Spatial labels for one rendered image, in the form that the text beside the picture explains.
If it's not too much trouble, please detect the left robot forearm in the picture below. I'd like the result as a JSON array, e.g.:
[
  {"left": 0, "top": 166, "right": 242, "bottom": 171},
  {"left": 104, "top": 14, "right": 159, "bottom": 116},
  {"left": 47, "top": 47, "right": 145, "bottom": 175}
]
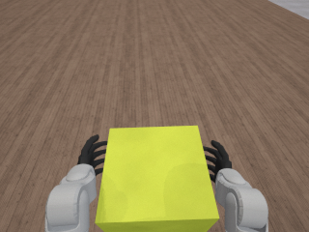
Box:
[{"left": 44, "top": 163, "right": 97, "bottom": 232}]

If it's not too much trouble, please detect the right robot hand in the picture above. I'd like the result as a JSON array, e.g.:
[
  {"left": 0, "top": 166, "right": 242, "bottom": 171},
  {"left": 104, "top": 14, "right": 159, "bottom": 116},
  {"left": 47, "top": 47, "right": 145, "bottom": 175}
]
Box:
[{"left": 203, "top": 140, "right": 233, "bottom": 183}]

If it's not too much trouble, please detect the carton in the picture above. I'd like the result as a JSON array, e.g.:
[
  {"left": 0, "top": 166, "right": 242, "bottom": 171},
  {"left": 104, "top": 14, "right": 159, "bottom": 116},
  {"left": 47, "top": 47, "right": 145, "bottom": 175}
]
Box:
[{"left": 95, "top": 126, "right": 219, "bottom": 232}]

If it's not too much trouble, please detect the left robot hand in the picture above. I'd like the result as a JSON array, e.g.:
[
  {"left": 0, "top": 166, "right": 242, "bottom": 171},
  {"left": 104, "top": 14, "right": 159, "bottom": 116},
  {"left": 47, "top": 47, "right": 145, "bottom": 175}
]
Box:
[{"left": 77, "top": 134, "right": 108, "bottom": 176}]

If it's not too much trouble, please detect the right robot forearm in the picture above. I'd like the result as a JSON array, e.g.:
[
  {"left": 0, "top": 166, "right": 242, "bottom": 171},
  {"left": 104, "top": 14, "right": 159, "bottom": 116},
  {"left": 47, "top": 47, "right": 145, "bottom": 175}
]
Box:
[{"left": 214, "top": 168, "right": 268, "bottom": 232}]

